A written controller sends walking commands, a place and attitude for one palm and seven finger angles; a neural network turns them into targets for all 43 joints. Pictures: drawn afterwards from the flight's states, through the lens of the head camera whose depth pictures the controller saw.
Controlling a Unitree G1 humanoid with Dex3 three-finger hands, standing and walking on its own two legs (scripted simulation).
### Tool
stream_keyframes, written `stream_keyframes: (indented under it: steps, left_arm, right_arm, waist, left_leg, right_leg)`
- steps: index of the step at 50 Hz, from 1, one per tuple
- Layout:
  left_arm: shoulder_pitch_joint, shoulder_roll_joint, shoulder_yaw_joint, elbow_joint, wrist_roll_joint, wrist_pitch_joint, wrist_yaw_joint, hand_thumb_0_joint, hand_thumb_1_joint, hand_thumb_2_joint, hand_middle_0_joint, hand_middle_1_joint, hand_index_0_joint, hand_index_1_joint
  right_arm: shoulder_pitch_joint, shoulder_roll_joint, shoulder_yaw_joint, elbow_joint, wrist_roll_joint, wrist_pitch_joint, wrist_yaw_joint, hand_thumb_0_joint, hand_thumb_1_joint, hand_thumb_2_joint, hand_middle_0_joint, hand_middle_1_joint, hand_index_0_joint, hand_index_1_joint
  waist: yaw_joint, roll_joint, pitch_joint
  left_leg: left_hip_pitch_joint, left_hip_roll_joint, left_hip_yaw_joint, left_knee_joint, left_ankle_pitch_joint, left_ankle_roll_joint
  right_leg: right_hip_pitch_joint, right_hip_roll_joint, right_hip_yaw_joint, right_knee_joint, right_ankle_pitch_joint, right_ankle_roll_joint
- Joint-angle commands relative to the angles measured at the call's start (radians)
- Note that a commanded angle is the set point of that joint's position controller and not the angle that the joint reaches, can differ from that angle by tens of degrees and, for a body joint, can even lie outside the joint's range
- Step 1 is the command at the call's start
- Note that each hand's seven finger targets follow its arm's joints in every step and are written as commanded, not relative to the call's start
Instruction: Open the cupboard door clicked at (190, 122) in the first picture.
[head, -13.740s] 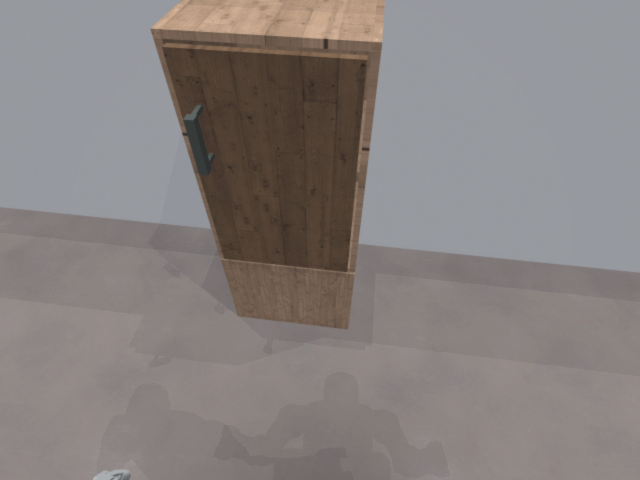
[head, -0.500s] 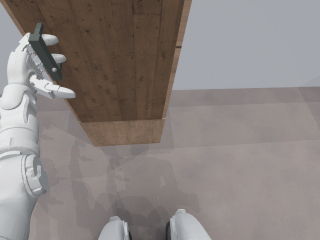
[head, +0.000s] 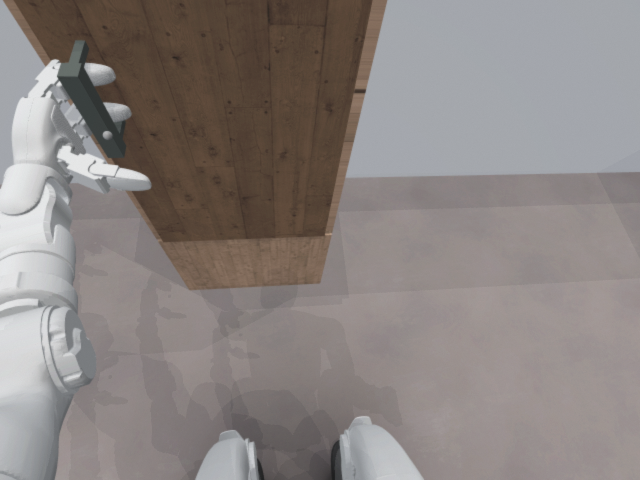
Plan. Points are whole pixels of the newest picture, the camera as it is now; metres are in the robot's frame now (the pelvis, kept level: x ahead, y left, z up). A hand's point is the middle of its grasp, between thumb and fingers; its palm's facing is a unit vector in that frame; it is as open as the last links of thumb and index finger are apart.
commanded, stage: close the thumb around the handle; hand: left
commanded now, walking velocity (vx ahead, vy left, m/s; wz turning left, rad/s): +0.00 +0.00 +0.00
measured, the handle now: (99, 103) +0.56 +0.22 +0.08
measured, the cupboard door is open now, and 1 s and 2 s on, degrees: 0 5 50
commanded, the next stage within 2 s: pull the door open along its arc in 0.60 s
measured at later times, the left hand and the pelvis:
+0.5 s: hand (109, 136) +0.51 +0.20 +0.09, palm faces -0.01 -1.00 -0.03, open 5.9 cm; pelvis +0.00 +0.00 +0.00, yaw +0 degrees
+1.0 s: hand (110, 154) +0.48 +0.20 +0.09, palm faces -0.02 -1.00 -0.01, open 5.7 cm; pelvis +0.01 +0.00 +0.01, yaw -1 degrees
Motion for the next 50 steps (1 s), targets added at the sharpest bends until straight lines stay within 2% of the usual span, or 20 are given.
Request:
stream_keyframes:
  steps: [1, 3, 12, 14, 15, 16, 20, 21, 22, 25, 27, 28, 34, 35, 36, 39, 41, 44, 47, 50]
  left_arm:
    - [-0.403, 0.283, 0.05, -0.224, -0.022, -0.073, -0.002, 0.0, -0.164, 0.444, -0.324, -1.236, -0.324, -1.236]
    - [-0.396, 0.274, 0.043, -0.219, -0.026, -0.074, -0.007, 0.0, -0.052, 0.492, -0.332, -1.248, -0.332, -1.248]
    - [-0.428, 0.184, -0.022, -0.236, -0.034, -0.073, -0.007, 0.0, 0.452, 0.708, -0.368, -1.302, -0.368, -1.302]
    - [-0.436, 0.216, 0.006, -0.254, -0.029, -0.084, 0.005, 0.0, 0.564, 0.756, -0.376, -1.314, -0.376, -1.314]
    - [-0.428, 0.185, -0.017, -0.235, -0.026, -0.079, 0.008, 0.0, 0.62, 0.78, -0.38, -1.32, -0.38, -1.32]
    - [-0.428, 0.183, -0.017, -0.214, -0.025, -0.074, 0.011, 0.0, 0.676, 0.804, -0.384, -1.326, -0.384, -1.326]
    - [-0.442, 0.245, 0.014, -0.193, -0.008, -0.071, 0.022, 0.0, 0.9, 0.9, -0.4, -1.35, -0.4, -1.35]
    - [-0.463, 0.239, 0.003, -0.194, -0.006, -0.07, 0.021, 0.0, 0.9, 0.9, -0.4, -1.35, -0.4, -1.35]
    - [-0.455, 0.262, 0.02, -0.22, -0.002, -0.077, 0.019, 0.0, 0.9, 0.9, -0.4, -1.35, -0.4, -1.35]
    - [-0.434, 0.264, 0.036, -0.228, -0.016, -0.086, 0.012, 0.0, 0.9, 0.9, -0.4, -1.35, -0.4, -1.35]
    - [-0.421, 0.232, 0.015, -0.238, -0.022, -0.083, 0.004, 0.0, 0.9, 0.9, -0.4, -1.35, -0.4, -1.35]
    - [-0.405, 0.232, 0.024, -0.228, -0.029, -0.081, 0.002, 0.0, 0.9, 0.9, -0.4, -1.35, -0.4, -1.35]
    - [-0.4, 0.297, 0.05, -0.204, -0.014, -0.068, 0.001, 0.0, 0.9, 0.9, -0.4, -1.35, -0.4, -1.35]
    - [-0.426, 0.294, 0.04, -0.204, -0.011, -0.066, -0.001, 0.0, 0.9, 0.9, -0.4, -1.35, -0.4, -1.35]
    - [-0.424, 0.213, -0.011, -0.218, -0.021, -0.064, -0.004, 0.0, 0.9, 0.9, -0.4, -1.35, -0.4, -1.35]
    - [-0.345, 0.235, 0.024, -0.238, -0.026, -0.073, 0.0, 0.0, 0.9, 0.9, -0.4, -1.35, -0.4, -1.35]
    - [-0.28, 0.212, 0.022, -0.247, -0.04, -0.066, -0.001, 0.0, 0.9, 0.9, -0.4, -1.35, -0.4, -1.35]
    - [-0.182, 0.201, 0.027, -0.313, -0.057, -0.063, -0.009, 0.0, 0.9, 0.9, -0.4, -1.35, -0.4, -1.35]
    - [-0.049, 0.156, 0.015, -0.37, -0.084, -0.045, -0.013, 0.0, 0.9, 0.9, -0.4, -1.35, -0.4, -1.35]
    - [0.061, 0.106, -0.004, -0.452, -0.107, -0.037, -0.014, 0.0, 0.9, 0.9, -0.4, -1.35, -0.4, -1.35]
  right_arm:
    - [0.163, -0.179, -0.064, -0.052, -0.001, -0.017, -0.015, 0.0, -0.9, -0.9, 0.2, 0.3, 0.2, 0.3]
    - [0.164, -0.178, -0.062, -0.055, -0.001, -0.016, -0.017, 0.0, -0.9, -0.9, 0.2, 0.3, 0.2, 0.3]
    - [0.154, -0.176, -0.068, -0.044, 0.0, -0.021, -0.016, 0.0, -0.9, -0.9, 0.2, 0.3, 0.2, 0.3]
    - [0.161, -0.178, -0.071, -0.038, -0.003, -0.023, -0.016, 0.0, -0.9, -0.9, 0.2, 0.3, 0.2, 0.3]
    - [0.155, -0.173, -0.067, -0.039, -0.002, -0.023, -0.013, 0.0, -0.9, -0.9, 0.2, 0.3, 0.2, 0.3]
    - [0.155, -0.174, -0.066, -0.036, -0.003, -0.023, -0.013, 0.0, -0.9, -0.9, 0.2, 0.3, 0.2, 0.3]
    - [0.152, -0.178, -0.062, -0.04, -0.002, -0.023, -0.018, 0.0, -0.9, -0.9, 0.2, 0.3, 0.2, 0.3]
    - [0.153, -0.177, -0.061, -0.039, -0.002, -0.024, -0.018, 0.0, -0.9, -0.9, 0.2, 0.3, 0.2, 0.3]
    - [0.153, -0.178, -0.064, -0.044, -0.002, -0.026, -0.019, 0.0, -0.9, -0.9, 0.2, 0.3, 0.2, 0.3]
    - [0.157, -0.177, -0.063, -0.047, -0.004, -0.026, -0.017, 0.0, -0.9, -0.9, 0.2, 0.3, 0.2, 0.3]
    - [0.154, -0.173, -0.065, -0.05, -0.003, -0.024, -0.015, 0.0, -0.9, -0.9, 0.2, 0.3, 0.2, 0.3]
    - [0.158, -0.175, -0.066, -0.053, -0.003, -0.022, -0.016, 0.0, -0.9, -0.9, 0.2, 0.3, 0.2, 0.3]
    - [0.151, -0.178, -0.06, -0.056, 0.002, -0.015, -0.021, 0.0, -0.9, -0.9, 0.2, 0.3, 0.2, 0.3]
    - [0.153, -0.178, -0.059, -0.051, 0.002, -0.016, -0.023, 0.0, -0.9, -0.9, 0.2, 0.3, 0.2, 0.3]
    - [0.151, -0.169, -0.062, -0.056, 0.003, -0.02, -0.02, 0.0, -0.9, -0.9, 0.2, 0.3, 0.2, 0.3]
    - [0.156, -0.174, -0.067, -0.061, -0.001, -0.02, -0.016, 0.0, -0.9, -0.9, 0.2, 0.3, 0.2, 0.3]
    - [0.145, -0.173, -0.068, -0.074, 0.002, -0.017, -0.011, 0.0, -0.9, -0.9, 0.2, 0.3, 0.2, 0.3]
    - [0.13, -0.169, -0.072, -0.095, 0.009, -0.012, -0.008, 0.0, -0.9, -0.9, 0.2, 0.3, 0.2, 0.3]
    - [0.1, -0.163, -0.075, -0.125, 0.018, -0.008, -0.004, 0.0, -0.9, -0.9, 0.2, 0.3, 0.2, 0.3]
    - [0.07, -0.154, -0.078, -0.146, 0.025, -0.01, -0.003, 0.0, -0.9, -0.9, 0.2, 0.3, 0.2, 0.3]
  waist:
    - [0.013, 0.12, -0.492]
    - [0.011, 0.091, -0.471]
    - [-0.006, 0.125, -0.458]
    - [0.005, 0.136, -0.5]
    - [0.001, 0.146, -0.477]
    - [-0.005, 0.105, -0.448]
    - [-0.004, 0.092, -0.441]
    - [-0.013, 0.091, -0.435]
    - [0.004, 0.112, -0.465]
    - [0.012, 0.118, -0.519]
    - [0.01, 0.13, -0.51]
    - [0.008, 0.09, -0.5]
    - [0.01, 0.094, -0.456]
    - [0.001, 0.098, -0.448]
    - [-0.007, 0.099, -0.449]
    - [0.029, 0.135, -0.504]
    - [0.036, 0.08, -0.482]
    - [0.064, 0.08, -0.511]
    - [0.083, 0.021, -0.468]
    - [0.101, 0.03, -0.44]
  left_leg:
    - [0.359, -0.053, -0.062, -0.097, 0.394, 0.016]
    - [0.342, -0.052, -0.064, -0.102, 0.394, 0.019]
    - [0.4, -0.049, -0.077, -0.108, 0.377, 0.011]
    - [0.43, -0.046, -0.087, -0.104, 0.42, 0.006]
    - [0.421, -0.048, -0.081, -0.103, 0.412, 0.006]
    - [0.393, -0.048, -0.082, -0.104, 0.388, 0.009]
    - [0.333, -0.053, -0.071, -0.101, 0.339, 0.016]
    - [0.326, -0.054, -0.07, -0.103, 0.322, 0.018]
    - [0.341, -0.055, -0.071, -0.103, 0.339, 0.015]
    - [0.376, -0.053, -0.072, -0.092, 0.406, 0.013]
    - [0.384, -0.053, -0.068, -0.094, 0.41, 0.012]
    - [0.377, -0.051, -0.073, -0.093, 0.421, 0.016]
    - [0.293, -0.057, -0.054, -0.1, 0.339, 0.022]
    - [0.299, -0.056, -0.058, -0.101, 0.336, 0.021]
    - [0.322, -0.057, -0.059, -0.104, 0.337, 0.02]
    - [0.377, -0.054, -0.065, -0.106, 0.394, 0.011]
    - [0.353, -0.055, -0.054, -0.116, 0.378, 0.016]
    - [0.358, -0.059, -0.045, -0.129, 0.411, 0.016]
    - [0.32, -0.064, -0.024, -0.151, 0.379, 0.022]
    - [0.328, -0.065, -0.014, -0.172, 0.386, 0.021]
  right_leg:
    - [0.222, 0.057, 0.028, -0.092, 0.348, -0.019]
    - [0.232, 0.059, 0.027, -0.091, 0.354, -0.02]
    - [0.153, 0.057, 0.014, -0.097, 0.295, -0.02]
    - [0.159, 0.056, 0.013, -0.087, 0.313, -0.022]
    - [0.147, 0.056, 0.012, -0.09, 0.308, -0.022]
    - [0.148, 0.056, 0.012, -0.094, 0.298, -0.02]
    - [0.18, 0.053, 0.026, -0.094, 0.293, -0.017]
    - [0.182, 0.053, 0.028, -0.097, 0.283, -0.015]
    - [0.194, 0.051, 0.028, -0.091, 0.293, -0.019]
    - [0.212, 0.055, 0.027, -0.082, 0.345, -0.02]
    - [0.208, 0.055, 0.025, -0.085, 0.35, -0.019]
    - [0.211, 0.059, 0.02, -0.082, 0.359, -0.021]
    - [0.244, 0.053, 0.039, -0.095, 0.337, -0.015]
    - [0.229, 0.053, 0.036, -0.094, 0.328, -0.015]
    - [0.213, 0.055, 0.032, -0.099, 0.321, -0.014]
    - [0.211, 0.055, 0.022, -0.087, 0.336, -0.021]
    - [0.248, 0.057, 0.024, -0.098, 0.345, -0.018]
    - [0.305, 0.056, 0.024, -0.095, 0.394, -0.021]
    - [0.363, 0.055, 0.03, -0.115, 0.411, -0.018]
    - [0.387, 0.049, 0.028, -0.121, 0.434, -0.02]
